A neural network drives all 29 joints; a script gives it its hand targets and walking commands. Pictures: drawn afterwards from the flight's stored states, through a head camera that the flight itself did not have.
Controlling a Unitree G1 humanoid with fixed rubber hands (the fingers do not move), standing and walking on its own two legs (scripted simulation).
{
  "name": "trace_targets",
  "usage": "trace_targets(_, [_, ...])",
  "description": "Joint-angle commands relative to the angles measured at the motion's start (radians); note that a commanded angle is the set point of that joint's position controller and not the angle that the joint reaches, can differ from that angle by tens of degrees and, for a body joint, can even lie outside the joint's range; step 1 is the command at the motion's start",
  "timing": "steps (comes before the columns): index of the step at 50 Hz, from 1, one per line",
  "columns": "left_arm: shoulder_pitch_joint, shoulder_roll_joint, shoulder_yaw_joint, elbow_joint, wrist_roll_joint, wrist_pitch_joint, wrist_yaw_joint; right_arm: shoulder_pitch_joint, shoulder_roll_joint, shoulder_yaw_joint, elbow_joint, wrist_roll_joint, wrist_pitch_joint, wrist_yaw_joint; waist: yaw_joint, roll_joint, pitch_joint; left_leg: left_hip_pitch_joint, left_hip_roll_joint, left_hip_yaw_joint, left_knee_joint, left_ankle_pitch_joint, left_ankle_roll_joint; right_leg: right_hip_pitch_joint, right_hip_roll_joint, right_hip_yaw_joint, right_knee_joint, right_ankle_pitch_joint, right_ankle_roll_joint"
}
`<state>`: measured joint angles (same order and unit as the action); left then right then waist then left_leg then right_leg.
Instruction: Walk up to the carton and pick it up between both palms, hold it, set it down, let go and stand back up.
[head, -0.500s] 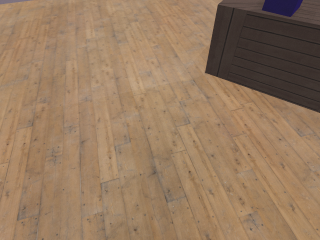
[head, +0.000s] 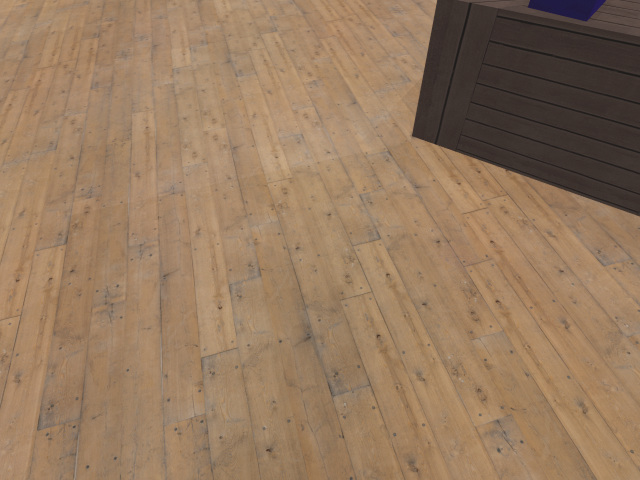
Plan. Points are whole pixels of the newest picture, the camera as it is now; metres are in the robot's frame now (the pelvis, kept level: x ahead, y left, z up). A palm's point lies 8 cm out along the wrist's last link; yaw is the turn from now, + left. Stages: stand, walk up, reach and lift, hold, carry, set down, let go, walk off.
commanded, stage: stand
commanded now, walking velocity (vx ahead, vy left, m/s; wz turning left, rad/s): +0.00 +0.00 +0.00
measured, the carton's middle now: out of the picture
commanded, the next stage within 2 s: none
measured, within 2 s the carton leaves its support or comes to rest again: neither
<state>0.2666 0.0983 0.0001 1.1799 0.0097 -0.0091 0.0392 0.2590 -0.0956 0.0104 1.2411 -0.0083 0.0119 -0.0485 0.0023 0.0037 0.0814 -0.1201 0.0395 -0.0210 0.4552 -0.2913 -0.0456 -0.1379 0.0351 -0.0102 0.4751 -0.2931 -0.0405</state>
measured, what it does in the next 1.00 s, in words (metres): stands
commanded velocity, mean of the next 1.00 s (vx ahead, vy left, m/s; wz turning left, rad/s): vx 0.00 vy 0.00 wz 0.00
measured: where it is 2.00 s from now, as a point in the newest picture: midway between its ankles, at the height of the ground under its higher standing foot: outside the picture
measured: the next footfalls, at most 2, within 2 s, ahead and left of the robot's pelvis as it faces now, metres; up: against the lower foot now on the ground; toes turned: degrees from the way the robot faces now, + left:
none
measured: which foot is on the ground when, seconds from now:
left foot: down 0.00-1.00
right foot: down 0.00-1.00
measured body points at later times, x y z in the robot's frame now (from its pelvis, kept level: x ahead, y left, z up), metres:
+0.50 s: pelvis +0.01 -0.01 +0.00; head +0.02 -0.02 +0.45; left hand -0.01 +0.19 -0.16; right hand -0.03 -0.21 -0.17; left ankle -0.03 +0.15 -0.74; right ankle -0.02 -0.09 -0.74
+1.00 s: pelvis +0.02 -0.02 +0.00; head +0.03 -0.02 +0.45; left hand +0.00 +0.18 -0.17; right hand -0.02 -0.22 -0.17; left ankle -0.03 +0.15 -0.74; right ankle -0.02 -0.09 -0.74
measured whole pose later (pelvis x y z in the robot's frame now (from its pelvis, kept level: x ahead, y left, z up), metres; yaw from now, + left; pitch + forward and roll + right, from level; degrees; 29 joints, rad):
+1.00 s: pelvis +0.02 -0.02 +0.00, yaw +0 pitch -2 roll +0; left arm 0.29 0.11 0.01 1.17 0.01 -0.03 0.05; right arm 0.27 -0.09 0.00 1.25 0.00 0.01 -0.05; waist 0.01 0.01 0.06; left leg -0.09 0.09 -0.03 0.45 -0.32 -0.08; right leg -0.10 0.08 -0.02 0.45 -0.31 -0.08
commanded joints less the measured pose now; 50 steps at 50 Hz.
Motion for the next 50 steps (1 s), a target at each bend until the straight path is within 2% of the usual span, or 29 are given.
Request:
trace_targets(1, [0.099, 0.107, 0.019, -0.011, 0.000, -0.018, 0.003, 0.088, -0.091, -0.011, 0.004, 0.000, -0.008, -0.001, 0.005, 0.010, 0.012, -0.042, 0.041, -0.009, -0.071, 0.208, 0.035, 0.006, -0.115, 0.114, -0.096, 0.358, -0.026])
trace_targets(5, [0.084, 0.099, 0.019, -0.006, 0.002, -0.008, 0.010, 0.096, -0.077, -0.008, 0.012, 0.004, -0.015, -0.001, -0.011, 0.020, 0.016, -0.056, 0.038, -0.010, -0.066, 0.204, 0.038, 0.005, -0.105, 0.099, -0.107, 0.347, -0.023])
trace_targets(6, [0.099, 0.069, 0.011, -0.007, 0.001, -0.014, 0.010, 0.100, -0.101, -0.019, 0.021, -0.001, -0.006, -0.005, 0.006, 0.001, 0.006, -0.034, 0.037, -0.012, -0.070, 0.214, 0.033, 0.010, -0.103, 0.089, -0.108, 0.309, -0.019])
trace_targets(8, [0.089, 0.063, 0.006, -0.003, -0.010, -0.019, 0.015, 0.086, -0.071, -0.007, 0.002, -0.001, -0.007, -0.003, -0.010, -0.053, 0.026, -0.024, 0.051, -0.009, -0.067, 0.192, 0.031, -0.023, -0.105, 0.094, -0.130, 0.354, -0.021])
trace_targets(9, [0.104, 0.063, 0.003, 0.005, -0.006, -0.020, 0.012, 0.096, -0.082, -0.012, 0.018, 0.000, -0.005, -0.008, -0.009, 0.002, 0.028, -0.011, 0.048, -0.010, -0.067, 0.208, 0.026, -0.031, -0.104, 0.089, -0.123, 0.356, -0.018])
trace_targets(10, [0.104, 0.068, 0.006, 0.004, -0.004, -0.024, 0.008, 0.079, -0.060, -0.011, 0.011, 0.004, -0.005, -0.006, 0.007, -0.010, -0.002, -0.029, 0.047, -0.005, -0.051, 0.238, 0.029, 0.024, -0.102, 0.099, -0.114, 0.405, -0.027])
trace_targets(11, [0.084, 0.108, 0.016, -0.003, 0.008, -0.021, 0.013, 0.106, -0.050, -0.005, 0.019, 0.001, -0.003, -0.007, -0.011, 0.000, 0.030, -0.047, 0.049, 0.005, -0.067, 0.204, 0.021, 0.006, -0.113, 0.097, -0.112, 0.405, -0.031])
trace_targets(12, [0.110, 0.076, 0.012, -0.002, -0.004, -0.018, 0.014, 0.081, -0.066, -0.012, 0.014, -0.002, -0.002, -0.006, 0.013, -0.018, 0.042, -0.057, 0.044, 0.005, -0.062, 0.195, 0.022, 0.012, -0.105, 0.090, -0.121, 0.366, -0.025])
trace_targets(14, [0.102, 0.095, 0.015, -0.009, 0.002, -0.018, 0.010, 0.070, -0.061, -0.008, 0.006, 0.007, -0.003, -0.005, 0.007, -0.031, 0.042, -0.061, 0.040, -0.002, -0.070, 0.143, 0.027, -0.016, -0.105, 0.110, -0.160, 0.252, -0.021])
trace_targets(15, [0.096, 0.113, 0.016, -0.007, -0.002, -0.016, 0.014, 0.111, -0.090, -0.016, 0.020, 0.000, -0.001, -0.003, -0.018, -0.002, 0.081, -0.067, 0.047, 0.000, -0.085, 0.168, 0.021, -0.037, -0.111, 0.119, -0.154, 0.241, -0.025])
trace_targets(16, [0.092, 0.084, 0.013, -0.002, -0.002, -0.016, 0.007, 0.116, -0.060, -0.008, 0.027, 0.005, 0.000, -0.009, -0.004, 0.013, 0.063, -0.032, 0.045, -0.007, -0.080, 0.177, 0.022, -0.044, -0.100, 0.113, -0.138, 0.236, -0.029])
trace_targets(17, [0.131, 0.076, 0.011, 0.007, -0.003, -0.013, 0.012, 0.112, -0.080, -0.015, 0.029, 0.003, -0.006, -0.008, 0.002, 0.046, 0.032, -0.032, 0.051, -0.006, -0.070, 0.185, 0.025, -0.021, -0.103, 0.110, -0.147, 0.271, -0.030])
trace_targets(23, [0.132, 0.057, 0.004, -0.006, -0.005, -0.026, 0.009, 0.106, -0.049, -0.006, 0.025, -0.002, 0.003, -0.009, 0.002, -0.025, 0.070, -0.063, 0.052, 0.002, -0.064, 0.173, 0.015, -0.016, -0.106, 0.099, -0.142, 0.360, -0.025])
trace_targets(24, [0.114, 0.086, 0.012, -0.011, -0.001, -0.024, 0.012, 0.124, -0.047, -0.002, 0.022, -0.002, 0.002, -0.009, 0.004, -0.009, 0.058, -0.075, 0.051, -0.003, -0.079, 0.162, 0.021, -0.013, -0.108, 0.111, -0.131, 0.334, -0.038])
trace_targets(25, [0.099, 0.109, 0.017, -0.022, 0.004, -0.027, 0.008, 0.118, -0.095, -0.017, 0.026, 0.001, 0.003, -0.011, -0.009, 0.051, 0.042, -0.051, 0.055, 0.009, -0.079, 0.187, 0.025, -0.006, -0.117, 0.123, -0.135, 0.347, -0.034])
trace_targets(26, [0.091, 0.103, 0.019, -0.017, 0.001, -0.026, 0.012, 0.109, -0.087, -0.018, 0.014, 0.003, -0.005, -0.006, -0.010, 0.017, 0.009, -0.032, 0.058, -0.002, -0.081, 0.204, 0.023, 0.009, -0.111, 0.106, -0.121, 0.374, -0.042])
trace_targets(27, [0.121, 0.094, 0.021, -0.015, 0.003, -0.028, 0.009, 0.078, -0.051, -0.007, 0.010, 0.003, -0.007, -0.010, 0.018, 0.030, 0.023, -0.054, 0.056, 0.007, -0.050, 0.189, 0.022, 0.022, -0.108, 0.107, -0.133, 0.406, -0.029])
trace_targets(28, [0.130, 0.072, 0.010, -0.005, -0.001, -0.030, 0.012, 0.101, -0.049, -0.010, 0.015, 0.010, -0.008, -0.007, -0.005, 0.005, 0.017, -0.041, 0.053, 0.003, -0.049, 0.168, 0.026, 0.022, -0.117, 0.125, -0.135, 0.429, -0.035])
trace_targets(32, [0.091, 0.110, 0.020, -0.026, -0.005, -0.039, 0.007, 0.154, -0.061, -0.007, 0.036, 0.003, -0.006, -0.010, -0.016, -0.034, 0.016, -0.046, 0.060, 0.005, -0.071, 0.205, 0.019, 0.030, -0.108, 0.105, -0.116, 0.449, -0.044])
trace_targets(35, [0.132, 0.075, 0.015, -0.006, -0.003, -0.028, 0.013, 0.118, -0.052, -0.006, 0.024, 0.006, -0.007, -0.006, 0.004, 0.024, 0.040, -0.059, 0.058, 0.007, -0.060, 0.213, 0.013, 0.036, -0.114, 0.097, -0.113, 0.508, -0.046])
trace_targets(36, [0.113, 0.059, 0.009, -0.011, -0.006, -0.026, 0.013, 0.133, -0.053, -0.007, 0.025, 0.001, -0.007, -0.002, -0.012, 0.004, 0.023, -0.057, 0.061, 0.010, -0.068, 0.207, 0.017, 0.043, -0.116, 0.100, -0.107, 0.470, -0.054])
trace_targets(38, [0.135, 0.077, 0.014, -0.015, 0.000, -0.026, 0.005, 0.121, -0.044, -0.004, 0.024, -0.002, -0.006, -0.007, 0.016, 0.022, 0.004, -0.041, 0.055, 0.012, -0.065, 0.180, 0.011, 0.032, -0.118, 0.105, -0.103, 0.451, -0.049])
trace_targets(39, [0.097, 0.104, 0.021, -0.035, -0.005, -0.027, 0.006, 0.124, -0.095, -0.016, 0.022, 0.007, -0.009, -0.001, -0.003, 0.014, 0.014, -0.039, 0.057, 0.009, -0.068, 0.195, 0.013, 0.037, -0.108, 0.097, -0.115, 0.450, -0.043])
trace_targets(42, [0.147, 0.119, 0.026, -0.002, 0.003, -0.033, 0.019, 0.101, -0.069, -0.016, 0.012, 0.005, -0.009, -0.009, 0.007, -0.027, -0.018, -0.044, 0.053, 0.028, -0.053, 0.192, 0.013, 0.083, -0.120, 0.108, -0.098, 0.565, -0.039])
trace_targets(43, [0.147, 0.101, 0.022, -0.014, -0.001, -0.028, 0.016, 0.139, -0.085, -0.019, 0.026, 0.010, -0.008, -0.008, 0.004, 0.024, 0.000, -0.060, 0.049, 0.029, -0.063, 0.194, 0.005, 0.089, -0.118, 0.106, -0.099, 0.530, -0.036])
trace_targets(47, [0.154, 0.056, 0.013, -0.007, -0.003, -0.026, 0.015, 0.092, -0.065, -0.020, 0.007, 0.005, -0.003, -0.010, 0.020, -0.032, 0.012, -0.051, 0.054, 0.028, -0.031, 0.169, 0.009, 0.062, -0.124, 0.114, -0.117, 0.568, -0.037])
trace_targets(48, [0.118, 0.049, 0.007, -0.011, -0.004, -0.025, 0.014, 0.105, -0.077, -0.022, 0.011, 0.003, -0.005, -0.007, -0.003, 0.005, 0.020, -0.027, 0.059, 0.013, -0.059, 0.182, 0.018, 0.030, -0.120, 0.113, -0.113, 0.514, -0.039])
trace_targets(49, [0.115, 0.067, 0.014, -0.022, -0.005, -0.029, 0.012, 0.105, -0.039, -0.012, 0.015, 0.001, -0.001, -0.009, 0.013, 0.003, 0.035, -0.016, 0.064, 0.012, -0.067, 0.216, 0.008, -0.007, -0.099, 0.095, -0.111, 0.448, -0.045])
trace_targets(50, [0.105, 0.096, 0.022, -0.025, 0.003, -0.026, 0.018, 0.128, -0.054, -0.018, 0.021, 0.004, 0.001, -0.014, -0.003, 0.054, 0.047, -0.034, 0.063, 0.031, -0.067, 0.179, -0.001, 0.010, -0.106, 0.114, -0.141, 0.390, -0.033])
